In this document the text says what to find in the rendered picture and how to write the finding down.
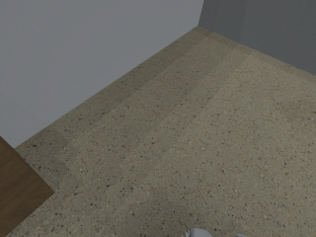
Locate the cabinet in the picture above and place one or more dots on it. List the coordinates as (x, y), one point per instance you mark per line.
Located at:
(22, 190)

